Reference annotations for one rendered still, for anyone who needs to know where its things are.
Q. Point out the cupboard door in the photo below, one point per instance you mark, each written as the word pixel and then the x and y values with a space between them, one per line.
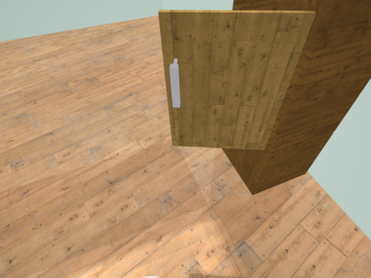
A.
pixel 235 67

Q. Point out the handle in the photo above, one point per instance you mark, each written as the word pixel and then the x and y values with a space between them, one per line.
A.
pixel 174 81

